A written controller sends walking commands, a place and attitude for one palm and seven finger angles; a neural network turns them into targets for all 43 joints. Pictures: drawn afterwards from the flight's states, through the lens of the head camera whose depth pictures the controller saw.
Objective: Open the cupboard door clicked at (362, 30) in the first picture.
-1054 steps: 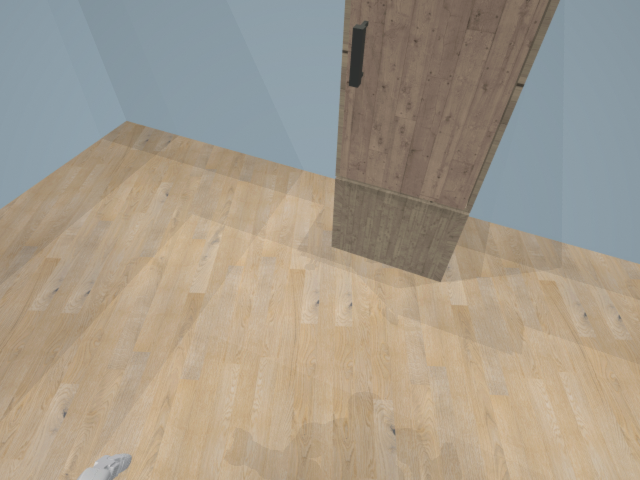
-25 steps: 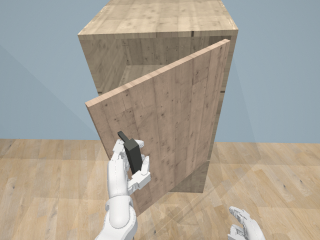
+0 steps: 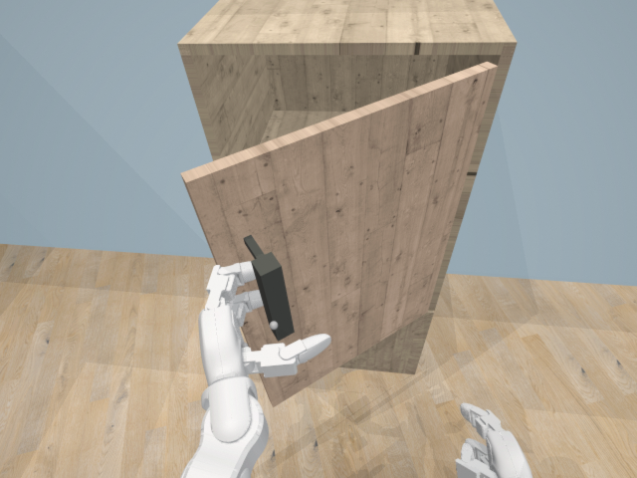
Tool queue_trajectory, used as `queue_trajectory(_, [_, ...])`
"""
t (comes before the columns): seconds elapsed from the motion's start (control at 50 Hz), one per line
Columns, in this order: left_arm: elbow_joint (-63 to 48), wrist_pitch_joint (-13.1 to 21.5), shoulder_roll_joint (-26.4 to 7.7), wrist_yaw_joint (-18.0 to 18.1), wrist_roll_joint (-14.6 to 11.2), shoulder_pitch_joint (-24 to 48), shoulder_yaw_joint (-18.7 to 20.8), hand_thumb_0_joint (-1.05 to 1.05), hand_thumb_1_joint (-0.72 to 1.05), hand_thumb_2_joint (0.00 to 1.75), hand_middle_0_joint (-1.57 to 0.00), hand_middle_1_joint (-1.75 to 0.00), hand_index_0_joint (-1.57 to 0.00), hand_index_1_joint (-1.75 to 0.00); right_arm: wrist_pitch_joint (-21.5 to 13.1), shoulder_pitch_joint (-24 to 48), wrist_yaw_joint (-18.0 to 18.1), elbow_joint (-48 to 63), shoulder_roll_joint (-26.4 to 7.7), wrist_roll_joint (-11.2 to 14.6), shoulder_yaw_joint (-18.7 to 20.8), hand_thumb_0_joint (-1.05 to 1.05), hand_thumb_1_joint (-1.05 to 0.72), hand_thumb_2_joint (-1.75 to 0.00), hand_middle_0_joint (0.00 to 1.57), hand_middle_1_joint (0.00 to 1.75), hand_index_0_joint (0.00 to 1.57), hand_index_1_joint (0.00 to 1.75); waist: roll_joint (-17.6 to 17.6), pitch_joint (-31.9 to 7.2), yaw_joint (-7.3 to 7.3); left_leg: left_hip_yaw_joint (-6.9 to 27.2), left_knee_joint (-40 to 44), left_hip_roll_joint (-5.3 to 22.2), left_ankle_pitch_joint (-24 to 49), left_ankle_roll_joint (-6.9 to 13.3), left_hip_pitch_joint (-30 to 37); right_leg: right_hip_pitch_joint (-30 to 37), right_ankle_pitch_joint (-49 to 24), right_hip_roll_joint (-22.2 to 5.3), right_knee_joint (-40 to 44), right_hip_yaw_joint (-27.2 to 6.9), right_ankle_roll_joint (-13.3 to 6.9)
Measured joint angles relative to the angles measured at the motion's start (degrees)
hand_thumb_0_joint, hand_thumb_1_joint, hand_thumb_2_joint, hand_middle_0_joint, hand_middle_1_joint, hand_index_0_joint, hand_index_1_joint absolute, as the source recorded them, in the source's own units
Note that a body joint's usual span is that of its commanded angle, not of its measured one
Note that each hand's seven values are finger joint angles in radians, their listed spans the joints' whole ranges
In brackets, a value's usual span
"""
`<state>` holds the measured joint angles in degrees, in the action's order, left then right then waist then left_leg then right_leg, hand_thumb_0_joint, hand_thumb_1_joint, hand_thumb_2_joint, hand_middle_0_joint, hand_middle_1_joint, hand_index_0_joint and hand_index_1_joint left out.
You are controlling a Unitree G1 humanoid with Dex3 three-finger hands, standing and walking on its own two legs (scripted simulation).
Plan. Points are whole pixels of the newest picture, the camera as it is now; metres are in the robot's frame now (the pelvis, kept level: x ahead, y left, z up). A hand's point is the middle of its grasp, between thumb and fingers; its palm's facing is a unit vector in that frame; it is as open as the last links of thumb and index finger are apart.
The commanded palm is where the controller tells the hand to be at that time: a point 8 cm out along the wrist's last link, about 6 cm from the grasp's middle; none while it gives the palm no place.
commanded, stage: open thumb and fingers to let go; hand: left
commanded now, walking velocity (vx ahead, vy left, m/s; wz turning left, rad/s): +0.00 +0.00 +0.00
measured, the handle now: (267, 288) +0.33 +0.09 +0.08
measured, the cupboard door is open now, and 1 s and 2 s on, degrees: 38 41 40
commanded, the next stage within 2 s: slide the hand sideways off the handle in 0.34 s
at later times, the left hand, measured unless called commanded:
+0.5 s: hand (284, 329) +0.27 +0.06 +0.09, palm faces +0.13 -0.99 -0.05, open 15.8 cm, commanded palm +0.23 +0.10 +0.09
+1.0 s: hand (265, 364) +0.23 +0.07 +0.09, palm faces -0.14 -0.99 -0.01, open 16.3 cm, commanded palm +0.20 +0.14 +0.09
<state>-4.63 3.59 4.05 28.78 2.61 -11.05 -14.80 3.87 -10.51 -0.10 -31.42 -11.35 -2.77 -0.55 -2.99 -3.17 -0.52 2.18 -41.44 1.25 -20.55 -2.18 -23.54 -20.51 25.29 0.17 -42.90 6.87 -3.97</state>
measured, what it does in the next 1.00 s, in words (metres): stands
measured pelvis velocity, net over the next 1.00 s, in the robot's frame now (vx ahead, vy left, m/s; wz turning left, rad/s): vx -0.02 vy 0.04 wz -0.05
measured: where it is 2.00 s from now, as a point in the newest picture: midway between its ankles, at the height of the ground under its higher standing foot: outside the picture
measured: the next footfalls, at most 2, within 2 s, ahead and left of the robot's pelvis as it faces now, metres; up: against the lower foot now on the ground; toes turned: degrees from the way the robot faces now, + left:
none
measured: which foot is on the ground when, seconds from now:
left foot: down 0.00-1.00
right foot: down 0.00-1.00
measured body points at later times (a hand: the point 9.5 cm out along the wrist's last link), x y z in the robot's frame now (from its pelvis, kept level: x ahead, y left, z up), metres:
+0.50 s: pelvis -0.02 +0.03 +0.00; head -0.03 +0.02 +0.45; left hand +0.25 +0.11 +0.09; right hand +0.16 -0.17 -0.09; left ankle +0.01 +0.16 -0.71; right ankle -0.03 -0.06 -0.71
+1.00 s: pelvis -0.02 +0.04 +0.00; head -0.02 +0.02 +0.45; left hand +0.23 +0.13 +0.09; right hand +0.14 -0.18 -0.08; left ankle +0.01 +0.16 -0.71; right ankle -0.03 -0.06 -0.71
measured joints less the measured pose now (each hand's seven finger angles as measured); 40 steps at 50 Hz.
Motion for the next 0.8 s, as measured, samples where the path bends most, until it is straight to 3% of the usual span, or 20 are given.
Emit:
queue_trajectory(0.16, [1.8,-0.6,-0.1,1.2,0.8,2.3,-1.2,0.00,-0.42,0.33,-0.28,-1.05,-0.29,-1.05,-0.2,-0.9,-0.1,-0.2,0.4,0.2,0.1,0.01,-0.90,-0.90,0.20,0.30,0.20,0.30,0.4,-0.2,0.56,-0.9,-1.0,-0.1,-0.2,0.4,-0.6,-0.6,-0.5,-0.2,-0.3,-0.9,0.8])
queue_trajectory(0.46, [5.6,-4.2,0.0,3.3,0.7,8.3,-4.5,-0.01,-0.49,0.30,-0.24,-0.47,-0.24,-0.47,0.2,1.5,-1.5,-1.2,2.0,0.4,-0.6,0.01,-0.90,-0.90,0.20,0.30,0.20,0.30,0.6,0.0,0.69,-2.0,-3.0,-0.2,-0.2,1.7,-1.7,-1.4,-1.7,-0.4,-1.1,-2.0,2.0])
queue_trajectory(0.52, [5.1,-2.0,-1.0,-4.5,1.8,7.5,-3.7,-0.01,-0.49,0.30,-0.21,-0.41,-0.19,-0.40,0.2,1.0,-1.6,0.0,1.8,0.9,-1.1,0.01,-0.90,-0.90,0.20,0.30,0.20,0.30,1.1,0.7,0.56,-2.1,-2.8,-0.7,0.2,2.0,-1.9,-1.9,-1.8,-0.9,-1.6,-2.1,2.1])
queue_trajectory(0.58, [4.4,1.2,-5.0,-16.4,-0.3,6.3,-3.0,-0.01,-0.49,0.30,-0.19,-0.36,-0.12,-0.34,0.0,-0.8,-0.8,1.6,1.0,1.6,-1.4,0.01,-0.90,-0.90,0.20,0.30,0.20,0.30,1.0,0.7,-0.26,-2.1,-2.9,-1.0,0.5,2.2,-2.3,-2.4,-1.9,-1.2,-1.9,-2.1,2.2])
queue_trajectory(0.62, [4.1,2.6,-6.8,-21.3,-2.3,5.6,-3.2,-0.01,-0.49,0.30,-0.17,-0.34,-0.10,-0.32,-0.6,-1.6,-0.4,2.2,0.4,2.3,-1.4,0.01,-0.90,-0.90,0.20,0.30,0.20,0.30,0.3,0.7,-0.26,-2.2,-3.2,-1.0,0.5,2.3,-2.4,-2.5,-1.9,-1.2,-2.0,-2.1,2.4])
queue_trajectory(0.7, [3.5,3.3,-5.4,-23.2,-6.0,4.0,-2.9,-0.01,-0.50,0.30,-0.15,-0.32,-0.11,-0.30,-2.2,-2.2,0.1,2.4,-0.3,3.1,-1.7,0.01,-0.90,-0.90,0.20,0.30,0.20,0.30,-0.3,1.1,0.26,-2.6,-3.3,-1.0,0.5,2.5,-2.2,-2.3,-2.1,-1.3,-2.0,-2.5,2.7])
queue_trajectory(0.74, [3.3,3.0,-4.3,-22.1,-6.1,3.6,-2.5,-0.01,-0.50,0.30,-0.15,-0.31,-0.12,-0.30,-2.6,-2.4,0.2,2.4,-0.2,3.1,-1.9,0.01,-0.90,-0.90,0.20,0.30,0.20,0.30,0.1,1.1,0.40,-2.9,-2.9,-1.0,0.6,2.5,-1.9,-2.3,-2.2,-1.3,-2.0,-2.9,2.8])
queue_trajectory(0.8, [2.9,2.7,-4.0,-20.3,-4.2,3.2,-2.3,-0.01,-0.50,0.30,-0.14,-0.30,-0.13,-0.29,-2.8,-2.6,0.0,2.7,0.2,2.8,-2.0,0.01,-0.90,-0.90,0.20,0.30,0.20,0.30,1.0,1.1,0.52,-3.3,-2.6,-1.0,0.8,2.5,-1.8,-2.6,-2.3,-1.2,-2.1,-3.3,2.7])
